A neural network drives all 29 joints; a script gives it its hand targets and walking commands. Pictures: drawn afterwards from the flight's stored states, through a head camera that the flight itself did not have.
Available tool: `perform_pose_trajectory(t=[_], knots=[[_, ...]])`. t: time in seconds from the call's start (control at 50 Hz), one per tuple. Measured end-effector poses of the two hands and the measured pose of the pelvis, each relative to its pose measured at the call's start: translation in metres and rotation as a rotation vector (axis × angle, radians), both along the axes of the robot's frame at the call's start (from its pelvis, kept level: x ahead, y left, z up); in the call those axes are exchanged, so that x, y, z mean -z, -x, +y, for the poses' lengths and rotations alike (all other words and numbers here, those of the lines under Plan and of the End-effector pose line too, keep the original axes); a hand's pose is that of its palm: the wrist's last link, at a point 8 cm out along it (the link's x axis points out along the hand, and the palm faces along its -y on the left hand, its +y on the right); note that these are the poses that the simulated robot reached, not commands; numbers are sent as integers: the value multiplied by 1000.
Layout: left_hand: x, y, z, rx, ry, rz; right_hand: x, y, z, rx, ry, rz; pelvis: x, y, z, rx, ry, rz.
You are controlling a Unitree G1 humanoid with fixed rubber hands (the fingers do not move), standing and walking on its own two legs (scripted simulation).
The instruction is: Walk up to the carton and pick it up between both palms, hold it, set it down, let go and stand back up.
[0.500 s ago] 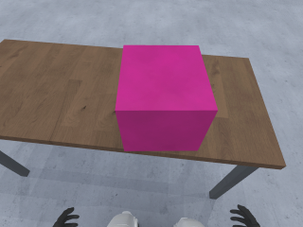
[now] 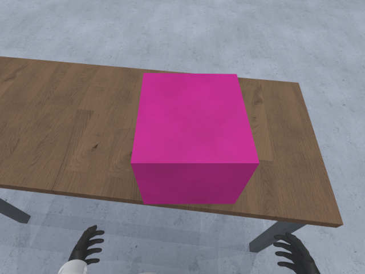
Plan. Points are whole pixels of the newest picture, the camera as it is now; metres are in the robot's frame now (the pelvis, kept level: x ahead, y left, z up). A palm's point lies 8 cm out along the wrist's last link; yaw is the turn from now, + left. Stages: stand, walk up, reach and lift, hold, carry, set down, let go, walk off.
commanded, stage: reach and lift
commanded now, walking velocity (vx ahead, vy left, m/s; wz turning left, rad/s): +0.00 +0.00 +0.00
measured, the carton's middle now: (189, 139) +0.44 +0.02 -0.02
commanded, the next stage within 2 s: none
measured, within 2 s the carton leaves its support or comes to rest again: neither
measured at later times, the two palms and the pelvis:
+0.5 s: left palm (82, 248) +0.17 +0.24 -0.06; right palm (307, 258) +0.17 -0.23 -0.05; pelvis +0.02 -0.01 +0.01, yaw +0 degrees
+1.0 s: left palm (81, 247) +0.17 +0.23 -0.03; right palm (305, 252) +0.18 -0.22 -0.03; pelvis +0.00 +0.00 +0.00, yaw +0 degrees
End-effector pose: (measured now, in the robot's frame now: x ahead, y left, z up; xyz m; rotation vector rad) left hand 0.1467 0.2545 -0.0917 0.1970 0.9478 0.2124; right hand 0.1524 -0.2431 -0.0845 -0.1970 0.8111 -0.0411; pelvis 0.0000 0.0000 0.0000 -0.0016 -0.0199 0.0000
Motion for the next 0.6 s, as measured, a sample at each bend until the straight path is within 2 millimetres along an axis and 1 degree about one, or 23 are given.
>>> perform_pose_trajectory(t=[0.06, 0.14, 0.24, 0.36, 0.46, 0.6], knots=[[-8, -7, -2, 8, 8, -55, 0, -9, 7, 2, -23, -39, -3, -6, -3, -7, 1, 8], [-16, -14, -6, 20, 24, -106, -1, -13, 12, 19, -43, -87, -6, -13, -5, -10, -1, 11], [-24, -21, -9, 22, 37, -174, -8, -16, 12, 34, -47, -144, -8, -19, -8, -9, -4, 5], [-31, -27, -9, 14, 52, -261, -22, -21, 8, 43, -45, -212, -9, -21, -12, -5, -6, -8], [-35, -25, -13, 10, 69, -316, -32, -22, 7, 48, -58, -257, -9, -20, -13, -3, -5, -22], [-42, -13, -17, 7, 76, -383, -40, -19, 16, 45, -95, -314, -9, -16, -13, -1, -5, -36]])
